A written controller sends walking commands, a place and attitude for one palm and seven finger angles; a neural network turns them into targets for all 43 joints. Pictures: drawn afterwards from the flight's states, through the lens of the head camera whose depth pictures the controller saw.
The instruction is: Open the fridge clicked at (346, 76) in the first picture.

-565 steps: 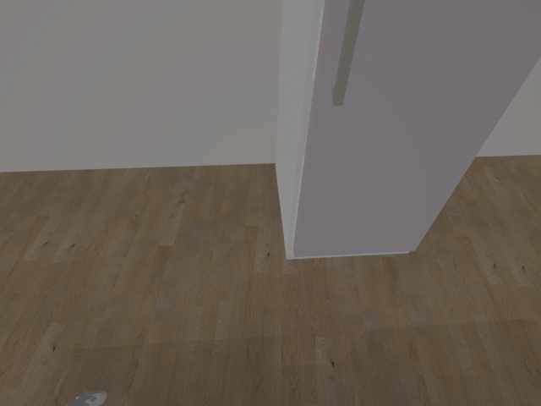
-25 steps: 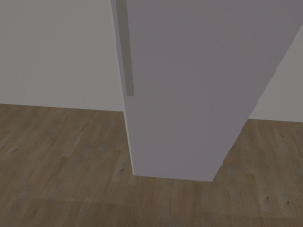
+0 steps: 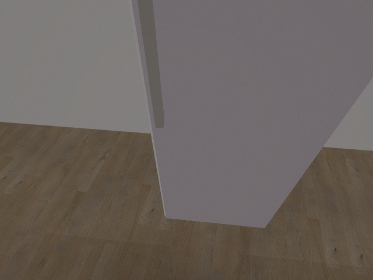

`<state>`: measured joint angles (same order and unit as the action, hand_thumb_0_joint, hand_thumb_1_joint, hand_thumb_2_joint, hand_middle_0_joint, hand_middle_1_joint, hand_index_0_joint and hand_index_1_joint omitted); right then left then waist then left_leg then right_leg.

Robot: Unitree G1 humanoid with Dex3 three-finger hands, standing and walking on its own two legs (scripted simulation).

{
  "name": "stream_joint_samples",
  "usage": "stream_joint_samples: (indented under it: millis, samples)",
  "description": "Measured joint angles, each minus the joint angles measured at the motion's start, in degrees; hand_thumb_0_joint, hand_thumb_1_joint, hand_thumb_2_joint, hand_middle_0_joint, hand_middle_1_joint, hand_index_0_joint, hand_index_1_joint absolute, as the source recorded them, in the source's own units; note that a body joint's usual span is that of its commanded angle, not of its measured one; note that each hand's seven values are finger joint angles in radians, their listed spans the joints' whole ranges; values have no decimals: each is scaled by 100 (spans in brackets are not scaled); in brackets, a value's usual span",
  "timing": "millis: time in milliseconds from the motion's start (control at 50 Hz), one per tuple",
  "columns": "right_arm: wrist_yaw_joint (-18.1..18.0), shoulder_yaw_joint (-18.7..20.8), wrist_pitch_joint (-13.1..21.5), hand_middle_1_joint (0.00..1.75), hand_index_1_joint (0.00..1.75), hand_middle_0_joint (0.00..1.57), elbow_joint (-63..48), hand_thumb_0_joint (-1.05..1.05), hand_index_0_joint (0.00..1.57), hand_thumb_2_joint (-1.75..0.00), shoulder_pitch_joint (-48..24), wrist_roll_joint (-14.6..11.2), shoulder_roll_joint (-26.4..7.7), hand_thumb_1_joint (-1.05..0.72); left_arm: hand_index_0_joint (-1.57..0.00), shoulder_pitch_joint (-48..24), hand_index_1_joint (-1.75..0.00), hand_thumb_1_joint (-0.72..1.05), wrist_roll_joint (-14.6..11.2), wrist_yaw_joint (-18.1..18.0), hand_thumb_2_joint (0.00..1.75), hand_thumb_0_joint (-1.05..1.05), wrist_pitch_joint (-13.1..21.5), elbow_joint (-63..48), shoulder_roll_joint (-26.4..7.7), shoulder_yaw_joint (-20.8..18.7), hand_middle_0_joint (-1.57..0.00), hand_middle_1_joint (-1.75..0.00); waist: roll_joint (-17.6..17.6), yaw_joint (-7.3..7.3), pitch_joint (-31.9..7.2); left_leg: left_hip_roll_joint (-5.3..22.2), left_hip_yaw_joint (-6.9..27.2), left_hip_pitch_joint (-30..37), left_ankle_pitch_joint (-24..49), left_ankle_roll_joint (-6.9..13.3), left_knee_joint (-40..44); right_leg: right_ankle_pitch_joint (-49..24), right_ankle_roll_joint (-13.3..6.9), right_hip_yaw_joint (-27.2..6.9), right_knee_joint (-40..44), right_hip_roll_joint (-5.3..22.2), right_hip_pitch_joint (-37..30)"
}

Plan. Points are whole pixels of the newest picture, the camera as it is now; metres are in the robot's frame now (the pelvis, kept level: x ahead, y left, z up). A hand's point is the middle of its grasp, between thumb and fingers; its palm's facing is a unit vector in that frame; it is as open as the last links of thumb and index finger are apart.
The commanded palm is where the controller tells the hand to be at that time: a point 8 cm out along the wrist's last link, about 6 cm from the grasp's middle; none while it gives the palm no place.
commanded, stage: look again from close up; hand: left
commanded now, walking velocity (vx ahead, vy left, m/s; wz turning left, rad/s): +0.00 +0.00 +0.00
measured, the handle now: (153, 52) +0.50 +0.10 +0.25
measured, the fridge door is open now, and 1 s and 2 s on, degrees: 0 0 0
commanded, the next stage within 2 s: none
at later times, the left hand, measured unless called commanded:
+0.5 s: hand out of the picture +0.09 +0.24 -0.15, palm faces -0.03 -0.94 -0.34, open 7.4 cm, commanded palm none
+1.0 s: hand out of the picture +0.07 +0.24 -0.16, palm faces -0.02 -0.95 -0.32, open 7.4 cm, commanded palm none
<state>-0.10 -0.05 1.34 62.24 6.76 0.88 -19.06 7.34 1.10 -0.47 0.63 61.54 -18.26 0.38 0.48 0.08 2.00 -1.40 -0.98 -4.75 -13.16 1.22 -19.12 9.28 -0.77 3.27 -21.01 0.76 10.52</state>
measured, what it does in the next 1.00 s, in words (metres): stands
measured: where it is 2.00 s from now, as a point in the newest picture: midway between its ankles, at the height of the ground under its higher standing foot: outside the picture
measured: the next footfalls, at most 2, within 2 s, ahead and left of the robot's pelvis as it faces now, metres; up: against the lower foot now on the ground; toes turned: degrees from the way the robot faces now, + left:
none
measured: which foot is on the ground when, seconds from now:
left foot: down 0.00-1.00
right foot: down 0.00-1.00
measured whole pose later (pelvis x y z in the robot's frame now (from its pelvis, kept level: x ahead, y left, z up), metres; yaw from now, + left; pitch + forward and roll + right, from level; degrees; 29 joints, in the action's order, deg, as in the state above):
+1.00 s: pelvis +0.00 +0.00 +0.00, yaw +0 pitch -2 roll +0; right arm -0.3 -0.7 1.5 64.5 9.2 0.9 -18.5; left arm 8.7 1.1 -0.2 0.4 63.2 -18.6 0.2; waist -0.3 0.1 1.0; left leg -0.7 -1.0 -2.2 -12.1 0.8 -16.1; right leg 8.0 -1.1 3.2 -17.6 0.0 7.9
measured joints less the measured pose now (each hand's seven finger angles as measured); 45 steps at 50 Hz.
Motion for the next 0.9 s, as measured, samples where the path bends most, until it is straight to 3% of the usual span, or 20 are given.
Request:
stream_joint_samples:
  millis: [900]
  samples:
    - [-17,-59,5,30,30,20,234,1,21,-90,275,1,63,-90,-20,153,-30,90,-7,29,90,0,-25,166,-28,-20,-21,-30,-77,2,-100,77,-2,248,90,-50,294,-115,-40,0,335,-89,-259]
